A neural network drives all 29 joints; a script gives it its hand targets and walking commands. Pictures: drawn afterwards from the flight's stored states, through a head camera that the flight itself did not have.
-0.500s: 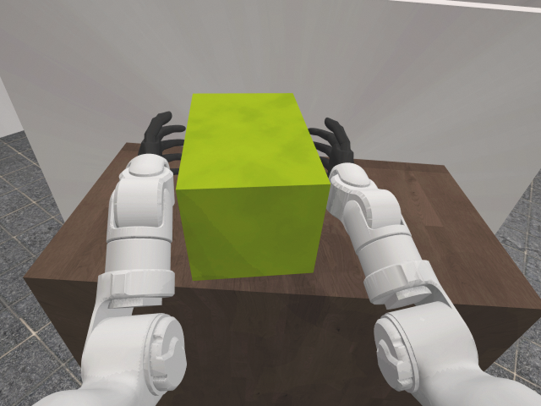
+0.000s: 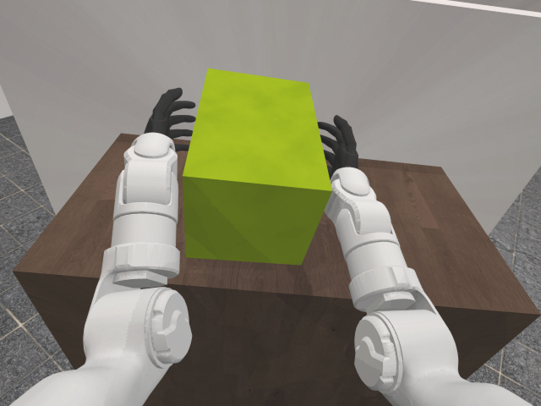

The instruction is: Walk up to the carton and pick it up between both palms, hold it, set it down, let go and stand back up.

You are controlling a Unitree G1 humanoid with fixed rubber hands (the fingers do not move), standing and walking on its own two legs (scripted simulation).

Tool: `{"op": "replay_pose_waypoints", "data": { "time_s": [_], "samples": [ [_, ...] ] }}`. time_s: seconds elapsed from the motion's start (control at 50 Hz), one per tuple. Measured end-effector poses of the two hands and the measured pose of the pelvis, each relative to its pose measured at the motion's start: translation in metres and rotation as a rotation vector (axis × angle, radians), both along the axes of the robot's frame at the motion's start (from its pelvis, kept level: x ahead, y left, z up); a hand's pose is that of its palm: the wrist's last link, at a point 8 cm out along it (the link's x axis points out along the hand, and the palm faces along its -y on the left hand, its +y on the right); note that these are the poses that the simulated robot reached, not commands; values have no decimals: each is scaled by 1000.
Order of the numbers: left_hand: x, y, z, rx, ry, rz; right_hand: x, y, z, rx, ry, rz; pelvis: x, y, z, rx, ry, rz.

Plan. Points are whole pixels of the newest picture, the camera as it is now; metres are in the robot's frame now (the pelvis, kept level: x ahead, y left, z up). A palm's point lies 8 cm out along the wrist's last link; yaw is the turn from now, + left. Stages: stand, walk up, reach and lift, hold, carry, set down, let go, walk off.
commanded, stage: set down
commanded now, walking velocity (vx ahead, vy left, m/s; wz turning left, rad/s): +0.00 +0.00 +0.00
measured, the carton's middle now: (252, 162) +0.42 +0.02 +0.20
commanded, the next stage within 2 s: none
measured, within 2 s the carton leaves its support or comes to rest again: neither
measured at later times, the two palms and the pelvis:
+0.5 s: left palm (165, 161) +0.43 +0.15 +0.19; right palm (331, 182) +0.40 -0.11 +0.18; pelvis +0.01 +0.00 +0.00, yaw +0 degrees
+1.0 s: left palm (178, 165) +0.44 +0.13 +0.17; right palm (337, 192) +0.41 -0.12 +0.16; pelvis +0.02 +0.00 +0.00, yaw +0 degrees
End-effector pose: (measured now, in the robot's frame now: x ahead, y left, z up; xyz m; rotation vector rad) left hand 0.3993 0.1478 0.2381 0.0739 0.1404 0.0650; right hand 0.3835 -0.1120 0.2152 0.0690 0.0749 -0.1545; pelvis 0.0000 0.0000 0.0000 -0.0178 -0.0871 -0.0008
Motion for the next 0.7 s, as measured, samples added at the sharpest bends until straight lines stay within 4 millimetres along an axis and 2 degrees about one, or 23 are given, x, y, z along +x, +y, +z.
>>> {"op": "replay_pose_waypoints", "data": {
  "time_s": [0.12, 0.2, 0.32, 0.6, 0.7],
  "samples": [
    [17, 2, -34, -24, 41, -10, 14, 2, -24, -17, 35, -10, 4, 1, 0, -1, 6, 0],
    [25, 3, -45, -54, 38, -9, 22, 2, -31, -19, 23, -15, 11, 2, 1, -2, 14, 0],
    [31, 3, -48, -83, 13, -9, 26, 3, -34, -23, -5, -24, 15, 4, 1, -4, 20, 1],
    [27, 0, -52, -78, 11, -25, 19, 0, -36, -43, -11, -39, 12, 4, 1, -5, 12, 1],
    [30, -4, -60, -62, 38, -41, 18, -4, -46, -30, 16, -54, 13, 4, 1, -5, 13, 1]
  ]
}}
